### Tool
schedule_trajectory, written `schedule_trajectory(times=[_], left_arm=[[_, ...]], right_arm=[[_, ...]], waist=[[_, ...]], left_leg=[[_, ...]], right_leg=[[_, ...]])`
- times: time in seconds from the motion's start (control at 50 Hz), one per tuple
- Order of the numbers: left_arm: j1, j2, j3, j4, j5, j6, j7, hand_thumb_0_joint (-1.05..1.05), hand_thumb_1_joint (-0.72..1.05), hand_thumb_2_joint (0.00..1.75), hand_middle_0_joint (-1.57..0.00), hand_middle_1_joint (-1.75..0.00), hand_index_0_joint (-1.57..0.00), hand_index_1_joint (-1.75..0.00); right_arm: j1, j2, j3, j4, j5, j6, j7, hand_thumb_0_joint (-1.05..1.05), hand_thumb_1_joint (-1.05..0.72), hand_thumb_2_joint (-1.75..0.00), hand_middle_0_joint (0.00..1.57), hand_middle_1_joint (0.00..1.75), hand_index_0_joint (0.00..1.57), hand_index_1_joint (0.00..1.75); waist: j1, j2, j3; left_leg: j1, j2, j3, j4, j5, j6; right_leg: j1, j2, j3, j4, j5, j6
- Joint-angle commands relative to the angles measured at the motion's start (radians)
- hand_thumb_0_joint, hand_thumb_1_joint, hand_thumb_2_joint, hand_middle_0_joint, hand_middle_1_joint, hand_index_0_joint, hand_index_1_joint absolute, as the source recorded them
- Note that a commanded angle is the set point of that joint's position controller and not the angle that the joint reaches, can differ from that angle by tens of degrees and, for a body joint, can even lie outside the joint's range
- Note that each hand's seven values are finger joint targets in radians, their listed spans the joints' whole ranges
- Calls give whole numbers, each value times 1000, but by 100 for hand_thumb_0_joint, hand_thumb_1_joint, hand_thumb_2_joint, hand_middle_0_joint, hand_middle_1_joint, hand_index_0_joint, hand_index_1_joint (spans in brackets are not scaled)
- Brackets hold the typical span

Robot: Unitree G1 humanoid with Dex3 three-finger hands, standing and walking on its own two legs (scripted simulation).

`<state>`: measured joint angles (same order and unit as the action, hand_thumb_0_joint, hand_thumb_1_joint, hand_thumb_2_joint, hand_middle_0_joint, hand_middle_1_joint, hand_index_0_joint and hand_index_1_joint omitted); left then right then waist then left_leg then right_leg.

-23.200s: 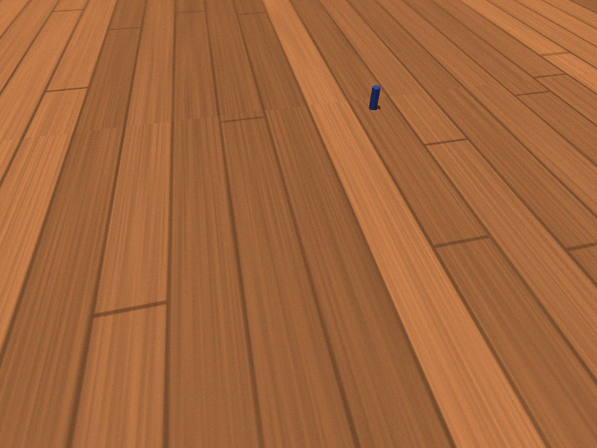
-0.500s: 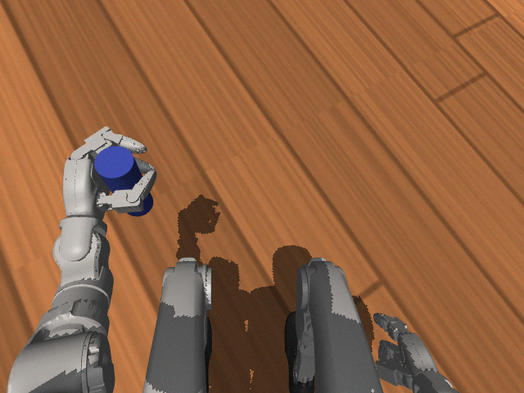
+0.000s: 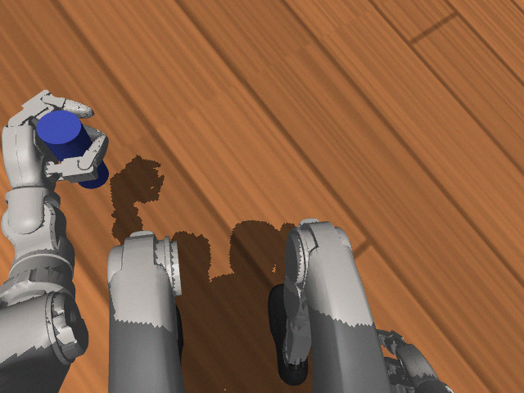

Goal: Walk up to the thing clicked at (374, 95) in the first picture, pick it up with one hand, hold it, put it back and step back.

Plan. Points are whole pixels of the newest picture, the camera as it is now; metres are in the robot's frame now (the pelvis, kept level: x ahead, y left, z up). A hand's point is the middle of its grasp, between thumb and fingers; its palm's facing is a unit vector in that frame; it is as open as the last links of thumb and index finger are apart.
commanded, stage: crouch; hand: left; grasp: from the side
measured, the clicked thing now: (78, 154) +0.45 +0.25 -0.08
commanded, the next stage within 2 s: lower in 0.44 s
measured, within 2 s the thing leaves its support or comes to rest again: neither
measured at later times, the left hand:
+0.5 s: hand (91, 159) +0.46 +0.24 -0.11, palm faces +0.13 -0.99 -0.01, open 6.9 cm
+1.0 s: hand (105, 168) +0.47 +0.24 -0.18, palm faces +0.16 -0.99 +0.00, open 6.9 cm
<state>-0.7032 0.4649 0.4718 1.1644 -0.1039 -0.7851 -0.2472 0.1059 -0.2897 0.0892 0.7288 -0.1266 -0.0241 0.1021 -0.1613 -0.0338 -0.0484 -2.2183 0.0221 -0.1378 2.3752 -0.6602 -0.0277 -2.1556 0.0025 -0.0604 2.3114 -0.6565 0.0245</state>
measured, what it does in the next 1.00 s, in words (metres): lowers itself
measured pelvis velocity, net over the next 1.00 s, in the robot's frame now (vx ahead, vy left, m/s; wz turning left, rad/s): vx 0.00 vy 0.01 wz -0.11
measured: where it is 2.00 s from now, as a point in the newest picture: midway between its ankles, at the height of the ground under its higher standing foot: (230, 361)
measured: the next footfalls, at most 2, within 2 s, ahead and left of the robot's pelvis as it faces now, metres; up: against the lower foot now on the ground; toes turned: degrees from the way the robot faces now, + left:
none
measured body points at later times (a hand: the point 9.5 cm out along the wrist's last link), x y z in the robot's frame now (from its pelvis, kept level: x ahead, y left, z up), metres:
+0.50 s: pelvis +0.00 +0.01 -0.04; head +0.22 +0.09 +0.35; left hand +0.44 +0.29 -0.11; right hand +0.12 -0.27 -0.13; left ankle +0.09 +0.13 -0.31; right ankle +0.11 -0.12 -0.31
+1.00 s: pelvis +0.00 +0.01 -0.05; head +0.24 +0.13 +0.31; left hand +0.45 +0.29 -0.18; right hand +0.11 -0.27 -0.11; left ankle +0.09 +0.13 -0.31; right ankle +0.11 -0.12 -0.31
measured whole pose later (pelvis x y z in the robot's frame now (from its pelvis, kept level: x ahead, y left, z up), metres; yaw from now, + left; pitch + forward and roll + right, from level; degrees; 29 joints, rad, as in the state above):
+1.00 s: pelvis +0.00 +0.01 -0.05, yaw -6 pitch +19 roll -13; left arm -0.68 0.70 0.53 1.32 -0.08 -0.96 -0.16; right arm -0.06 -0.35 0.34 0.64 -0.27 0.02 0.14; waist -0.26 -0.18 0.20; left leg -2.26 0.01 -0.29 2.61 -0.69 -0.03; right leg -2.14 0.04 -0.17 2.43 -0.64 0.06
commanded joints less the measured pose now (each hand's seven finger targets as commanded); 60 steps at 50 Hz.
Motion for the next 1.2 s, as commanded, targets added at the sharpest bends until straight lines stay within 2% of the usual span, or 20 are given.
schedule_trajectory(times=[0.0, 0.08, 0.26, 0.28, 0.32, 0.34, 0.38, 0.46, 0.52, 0.6, 0.62, 0.64, 0.68, 0.74, 0.78, 0.84, 0.86, 1.02, 1.1, 1.18], left_arm=[[-276, 248, 59, -198, -15, -81, 4, 0, 50, 124, -124, -132, -125, -132], [-277, 239, 45, -240, -11, -92, 3, 0, 50, 124, -124, -133, -125, -132], [-287, 229, 10, -249, -13, -98, -1, 0, 51, 123, -123, -131, -124, -131], [-280, 273, 37, -248, -13, -101, 7, 0, 50, 122, -123, -130, -123, -130], [-275, 267, 36, -235, -17, -105, 14, 0, 47, 123, -125, -133, -126, -133], [-275, 248, 12, -230, -17, -109, 12, 0, 49, 123, -124, -132, -125, -132], [-249, 279, 36, -201, -10, -112, 24, 0, 51, 123, -125, -132, -126, -132], [-243, 285, 24, -190, -4, -121, 24, 0, 56, 123, -123, -131, -124, -130], [-226, 298, 38, -196, -9, -127, 29, 0, 55, 122, -124, -131, -125, -130], [-226, 275, 13, -131, -17, -138, 42, 0, 44, 120, -129, -136, -130, -135], [-248, 288, 24, -123, -20, -148, 49, 0, 44, 120, -128, -136, -129, -134], [-219, 291, 28, -92, -18, -151, 53, 0, 45, 119, -127, -134, -129, -133], [-245, 312, 17, -86, -8, -168, 59, 0, 45, 118, -126, -134, -128, -132], [-245, 372, 46, -89, 4, -199, 66, 0, 49, 119, -127, -135, -129, -133], [-285, 389, 43, -91, -1, -223, 67, 0, 51, 118, -128, -134, -129, -133], [-266, 446, 84, -80, -8, -244, 79, 0, 49, 117, -127, -133, -129, -132], [-264, 452, 84, -65, -4, -250, 83, 0, 49, 118, -126, -133, -128, -132], [-214, 440, 45, 17, 22, -271, 98, 0, 48, 121, -128, -137, -129, -135], [-207, 431, 31, 36, 4, -282, 107, 0, 50, 120, -125, -135, -127, -133], [-257, 452, 24, 55, 2, -297, 130, 0, 50, 122, -126, -136, -128, -134]], right_arm=[[89, -248, -62, -63, -10, -16, -12, 0, -89, -90, 20, 30, 20, 30], [89, -257, -52, -60, -21, -7, -7, 0, -89, -90, 20, 30, 20, 30], [71, -287, -27, -59, -47, 9, 4, 0, -90, -90, 20, 30, 20, 30], [62, -286, -21, -56, -48, 9, 3, 0, -90, -91, 20, 30, 20, 30], [60, -289, -14, -62, -54, 13, 6, 0, -90, -90, 20, 30, 20, 30], [42, -294, -11, -66, -55, 15, 6, 0, -90, -90, 20, 30, 20, 30], [38, -298, -4, -69, -60, 20, 8, 0, -89, -90, 20, 30, 20, 30], [19, -309, 7, -76, -67, 26, 11, 0, -88, -90, 20, 30, 20, 30], [18, -314, 19, -83, -72, 31, 14, 0, -89, -90, 20, 30, 20, 30], [-5, -324, 39, -88, -78, 30, 18, 0, -91, -90, 20, 30, 20, 30], [-4, -330, 49, -91, -82, 31, 18, 0, -91, -90, 20, 30, 20, 30], [-12, -332, 55, -94, -85, 32, 20, 0, -91, -90, 20, 30, 20, 30], [-19, -339, 70, -94, -93, 34, 20, 0, -91, -90, 20, 30, 20, 30], [-38, -345, 95, -103, -108, 38, 23, 0, -90, -90, 20, 30, 20, 30], [-52, -353, 108, -104, -117, 36, 23, 0, -91, -90, 20, 30, 20, 30], [-69, -361, 129, -107, -130, 37, 21, 0, -92, -90, 20, 30, 20, 30], [-73, -367, 137, -109, -136, 38, 21, 0, -91, -90, 20, 30, 20, 30], [-108, -400, 174, -123, -166, 48, 22, 0, -91, -90, 20, 30, 20, 30], [-116, -409, 194, -129, -172, 50, 26, 0, -91, -90, 20, 30, 20, 30], [-143, -418, 210, -137, -180, 46, 23, 0, -90, -90, 20, 30, 20, 30]], waist=[[10, 187, -631], [0, 234, -651], [-51, 249, -594], [-30, 253, -585], [-36, 243, -590], [-49, 247, -566], [-40, 244, -547], [-50, 258, -521], [-45, 258, -543], [-83, 233, -475], [-102, 223, -463], [-90, 211, -460], [-107, 225, -446], [-99, 261, -463], [-121, 278, -457], [-109, 297, -460], [-120, 311, -450], [-161, 345, -366], [-176, 314, -368], [-194, 296, -303]], left_leg=[[374, -17, 88, -248, 43, 38], [423, -8, 73, -224, 107, 28], [396, -3, 43, -167, 98, 28], [380, -3, 49, -160, 92, 28], [372, -3, 46, -145, 92, 29], [375, -2, 39, -149, 77, 27], [349, -2, 38, -148, 60, 27], [350, -1, 28, -148, 34, 25], [367, 1, 25, -132, 84, 23], [332, 2, 15, -112, 66, 25], [323, 3, 2, -110, 58, 26], [323, 4, 2, -103, 64, 26], [328, 6, -5, -96, 68, 25], [367, 12, -14, -93, 84, 19], [362, 14, -17, -83, 75, 19], [366, 18, -20, -67, 88, 17], [377, 20, -24, -71, 97, 14], [410, 29, -62, -82, 117, -1], [404, 29, -78, -63, 126, 1], [359, 29, -85, -56, 54, 9]], right_leg=[[343, 31, -76, -221, 106, -54], [322, 37, -87, -184, 164, -59], [299, 39, -113, -153, 172, -52], [304, 42, -110, -149, 163, -52], [319, 45, -113, -146, 167, -49], [291, 43, -120, -140, 154, -50], [298, 46, -125, -138, 136, -50], [275, 49, -137, -129, 119, -52], [304, 52, -138, -118, 162, -51], [288, 55, -148, -116, 156, -49], [295, 56, -157, -115, 153, -46], [297, 57, -158, -115, 158, -45], [302, 58, -163, -111, 163, -44], [321, 61, -170, -101, 172, -44], [331, 62, -172, -97, 173, -42], [353, 68, -173, -91, 186, -42], [357, 67, -179, -87, 194, -41], [325, 68, -219, -69, 216, -43], [350, 74, -231, -69, 232, -36], [329, 77, -240, -77, 185, -32]])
